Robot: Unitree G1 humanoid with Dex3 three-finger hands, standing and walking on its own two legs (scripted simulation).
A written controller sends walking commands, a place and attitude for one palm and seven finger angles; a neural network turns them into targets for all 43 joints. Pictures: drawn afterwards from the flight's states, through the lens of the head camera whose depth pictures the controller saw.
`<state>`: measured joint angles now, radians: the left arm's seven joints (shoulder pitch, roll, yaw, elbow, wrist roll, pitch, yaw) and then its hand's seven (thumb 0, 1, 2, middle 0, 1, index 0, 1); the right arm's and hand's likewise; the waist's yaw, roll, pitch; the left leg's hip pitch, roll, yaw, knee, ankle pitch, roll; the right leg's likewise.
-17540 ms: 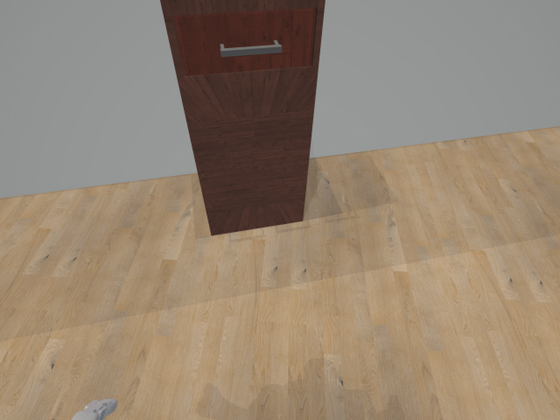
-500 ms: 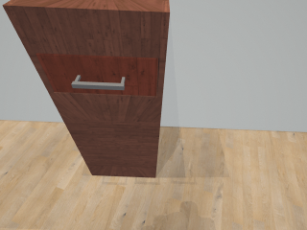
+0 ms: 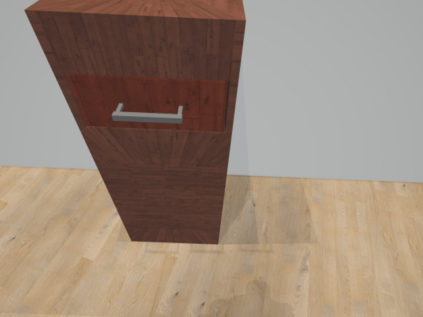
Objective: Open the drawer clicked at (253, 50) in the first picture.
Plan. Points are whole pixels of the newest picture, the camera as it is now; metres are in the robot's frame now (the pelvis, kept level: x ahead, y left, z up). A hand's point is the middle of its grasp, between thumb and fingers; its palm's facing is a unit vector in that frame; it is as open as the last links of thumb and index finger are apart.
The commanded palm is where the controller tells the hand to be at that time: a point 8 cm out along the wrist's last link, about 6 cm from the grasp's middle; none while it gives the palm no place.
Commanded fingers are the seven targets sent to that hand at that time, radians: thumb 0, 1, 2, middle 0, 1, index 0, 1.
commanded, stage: come to a stop and stand still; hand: left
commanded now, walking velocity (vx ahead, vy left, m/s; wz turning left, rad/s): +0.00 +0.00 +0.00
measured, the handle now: (149, 112) +0.56 +0.20 +0.07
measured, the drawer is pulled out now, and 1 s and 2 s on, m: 0.00 0.00 0.00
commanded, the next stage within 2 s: look again from close up in 0.56 s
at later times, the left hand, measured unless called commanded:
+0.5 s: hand out of the picture +0.00 +0.16 -0.18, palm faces +0.04 -0.99 -0.14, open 7.4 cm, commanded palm none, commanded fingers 0.00 0.90 0.90 -0.20 -0.30 -0.20 -0.30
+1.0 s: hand out of the picture +0.04 +0.19 -0.18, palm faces +0.04 -0.97 -0.24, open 7.4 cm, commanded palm none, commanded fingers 0.00 0.90 0.90 -0.20 -0.30 -0.20 -0.30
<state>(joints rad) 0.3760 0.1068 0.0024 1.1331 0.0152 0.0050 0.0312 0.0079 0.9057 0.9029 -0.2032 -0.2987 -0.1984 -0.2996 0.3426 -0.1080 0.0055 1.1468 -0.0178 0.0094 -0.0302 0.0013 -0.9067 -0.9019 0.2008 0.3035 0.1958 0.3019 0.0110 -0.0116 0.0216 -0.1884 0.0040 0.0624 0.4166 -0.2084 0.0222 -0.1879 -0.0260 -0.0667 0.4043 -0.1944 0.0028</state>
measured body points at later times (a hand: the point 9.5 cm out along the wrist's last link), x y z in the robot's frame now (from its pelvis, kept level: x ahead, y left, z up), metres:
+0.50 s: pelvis +0.01 +0.01 +0.00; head +0.01 +0.01 +0.45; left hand +0.00 +0.21 -0.16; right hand +0.00 -0.20 -0.16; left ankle +0.01 +0.10 -0.74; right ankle +0.02 -0.12 -0.74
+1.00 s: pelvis +0.02 +0.01 -0.01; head -0.01 +0.00 +0.44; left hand +0.04 +0.25 -0.16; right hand +0.07 -0.24 -0.16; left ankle +0.01 +0.10 -0.74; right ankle +0.02 -0.12 -0.74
